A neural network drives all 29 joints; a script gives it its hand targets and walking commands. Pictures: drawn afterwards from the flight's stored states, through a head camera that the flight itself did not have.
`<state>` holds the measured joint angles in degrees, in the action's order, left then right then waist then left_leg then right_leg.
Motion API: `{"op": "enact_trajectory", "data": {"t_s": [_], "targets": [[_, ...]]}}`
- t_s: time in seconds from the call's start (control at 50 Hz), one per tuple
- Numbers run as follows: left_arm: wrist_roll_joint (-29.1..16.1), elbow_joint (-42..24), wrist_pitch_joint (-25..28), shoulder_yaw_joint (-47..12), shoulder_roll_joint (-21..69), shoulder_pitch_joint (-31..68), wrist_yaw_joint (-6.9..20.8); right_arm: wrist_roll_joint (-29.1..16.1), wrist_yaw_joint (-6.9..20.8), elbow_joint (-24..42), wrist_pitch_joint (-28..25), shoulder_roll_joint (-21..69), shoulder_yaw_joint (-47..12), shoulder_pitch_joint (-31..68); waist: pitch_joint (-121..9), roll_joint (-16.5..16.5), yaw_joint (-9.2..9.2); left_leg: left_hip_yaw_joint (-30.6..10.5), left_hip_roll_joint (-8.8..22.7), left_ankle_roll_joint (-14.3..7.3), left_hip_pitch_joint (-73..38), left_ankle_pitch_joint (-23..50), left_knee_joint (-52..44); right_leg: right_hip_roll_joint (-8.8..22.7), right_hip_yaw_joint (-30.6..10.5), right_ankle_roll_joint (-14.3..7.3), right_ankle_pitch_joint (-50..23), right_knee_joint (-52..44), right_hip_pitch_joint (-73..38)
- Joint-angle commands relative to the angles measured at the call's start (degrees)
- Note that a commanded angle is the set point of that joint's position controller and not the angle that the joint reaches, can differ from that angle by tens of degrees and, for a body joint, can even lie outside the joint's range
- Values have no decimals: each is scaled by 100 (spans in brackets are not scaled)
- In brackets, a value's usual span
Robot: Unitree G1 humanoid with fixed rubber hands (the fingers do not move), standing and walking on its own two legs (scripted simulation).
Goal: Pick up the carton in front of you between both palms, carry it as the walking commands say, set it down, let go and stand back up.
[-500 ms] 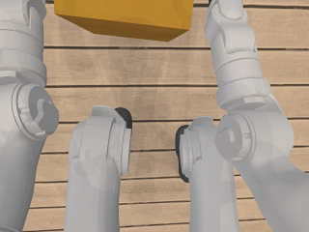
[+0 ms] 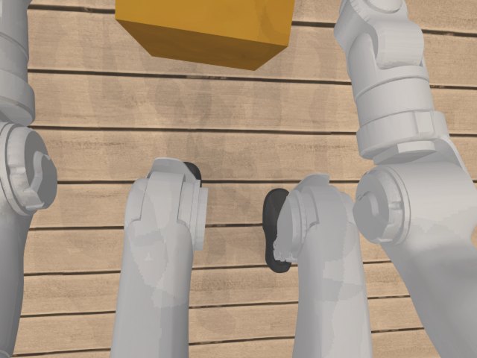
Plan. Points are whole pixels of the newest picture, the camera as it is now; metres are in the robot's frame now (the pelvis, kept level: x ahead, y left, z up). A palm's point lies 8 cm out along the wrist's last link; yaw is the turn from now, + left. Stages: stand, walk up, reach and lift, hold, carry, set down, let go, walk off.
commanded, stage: set down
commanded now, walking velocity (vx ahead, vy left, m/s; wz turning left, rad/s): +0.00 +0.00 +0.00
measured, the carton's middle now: out of the picture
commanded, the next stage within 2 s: let go in 0.76 s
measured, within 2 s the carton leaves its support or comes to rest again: neither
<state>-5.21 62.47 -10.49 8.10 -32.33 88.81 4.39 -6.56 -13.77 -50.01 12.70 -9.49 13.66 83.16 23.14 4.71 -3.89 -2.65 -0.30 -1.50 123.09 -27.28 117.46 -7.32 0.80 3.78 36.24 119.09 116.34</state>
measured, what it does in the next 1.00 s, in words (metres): rises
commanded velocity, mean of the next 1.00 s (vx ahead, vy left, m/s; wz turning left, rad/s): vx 0.00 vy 0.00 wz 0.00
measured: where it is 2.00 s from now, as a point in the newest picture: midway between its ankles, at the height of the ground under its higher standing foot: (230, 233)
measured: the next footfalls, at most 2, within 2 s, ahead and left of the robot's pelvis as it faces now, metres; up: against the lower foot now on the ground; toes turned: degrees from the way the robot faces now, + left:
none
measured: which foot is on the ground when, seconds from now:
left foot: down 0.00-1.00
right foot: down 0.00-1.00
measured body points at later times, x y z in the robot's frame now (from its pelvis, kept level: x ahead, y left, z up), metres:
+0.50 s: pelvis +0.03 +0.01 +0.13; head +0.36 +0.08 +0.42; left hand +0.56 +0.33 +0.02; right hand +0.58 -0.07 +0.02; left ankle +0.14 +0.11 -0.38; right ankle +0.11 -0.12 -0.38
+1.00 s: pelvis +0.06 +0.02 +0.26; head +0.36 +0.08 +0.59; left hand +0.51 +0.34 +0.14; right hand +0.54 -0.08 +0.14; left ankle +0.14 +0.11 -0.38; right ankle +0.11 -0.12 -0.38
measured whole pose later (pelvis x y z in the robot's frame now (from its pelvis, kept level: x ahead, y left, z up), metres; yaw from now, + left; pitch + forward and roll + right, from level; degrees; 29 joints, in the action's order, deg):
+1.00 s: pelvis +0.06 +0.02 +0.26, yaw +4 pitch +40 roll -4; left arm 8.8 47.9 -9.5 19.4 -21.2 57.0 7.4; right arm 7.3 -6.6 -34.6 12.0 -3.4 15.9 49.2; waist 1.8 1.7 -1.6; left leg -3.3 -3.0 -2.0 82.3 -14.4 56.9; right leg -3.3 -3.2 3.0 20.7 57.0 76.6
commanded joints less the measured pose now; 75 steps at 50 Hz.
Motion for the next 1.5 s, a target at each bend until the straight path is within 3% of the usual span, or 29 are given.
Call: {"op": "enact_trajectory", "data": {"t_s": [0.0,0.18,0.28,0.42,0.68,0.8,0.92,1.06,1.18,1.3,1.48], "targets": [[191,-677,7,223,-667,1459,-1,269,15,545,-33,-592,360,1147,-7298,-1158,-28,205,-63,170,-5604,1584,-1355,-151,704,-70,-589,-1430,-1074],[472,-806,17,618,-476,861,159,572,178,864,-40,-236,489,623,-7601,-968,-90,264,-173,189,-5543,2003,-2133,-168,610,1,-958,-2292,-1460],[472,-1097,-57,736,-595,708,199,515,153,1354,71,-170,323,443,-8285,-901,-147,331,-221,192,-6169,2439,-2591,-182,606,51,-1197,-2810,-1974],[462,-1455,-156,795,-586,403,258,528,140,1802,187,-137,262,31,-8701,-951,-80,308,-262,198,-7180,3060,-3293,-164,570,77,-1481,-3600,-2364],[796,-1387,-1,1063,-299,-134,403,791,344,1847,95,100,468,-648,-8095,-937,47,163,-239,191,-8167,3289,-4912,-14,372,105,-1835,-5288,-3356],[1208,-1229,115,1283,-47,-598,434,1095,504,1752,-8,226,612,-1157,-7803,-901,41,88,-206,178,-8651,3429,-5568,52,331,136,-2008,-5949,-3773],[1483,-1856,145,1277,261,-2060,310,1436,691,2027,-115,150,324,-2571,-8109,-977,43,6,-182,194,-10068,4132,-6107,62,356,68,-2282,-6581,-4350],[1055,-2970,436,914,714,-3759,192,1253,898,2598,-479,61,-168,-4112,-7600,-965,126,-176,-76,190,-10874,4683,-6721,186,189,-53,-2635,-7253,-5019],[852,-3044,709,675,1035,-5320,173,1105,1088,2368,-814,-27,-316,-5542,-6916,-930,218,-294,18,193,-11207,4886,-7150,267,13,-99,-2774,-7747,-5641],[749,-3123,998,439,1227,-6898,86,1008,1299,2270,-1114,-135,-488,-6811,-6005,-754,270,-202,-19,181,-11183,4383,-7703,374,-125,-141,-2959,-8246,-6851],[563,-3710,1221,20,1357,-8757,-56,751,1522,2697,-1360,-398,-838,-8306,-4417,-495,326,69,-139,193,-11324,3102,-8647,539,-221,-212,-3094,-9061,-8913]]}}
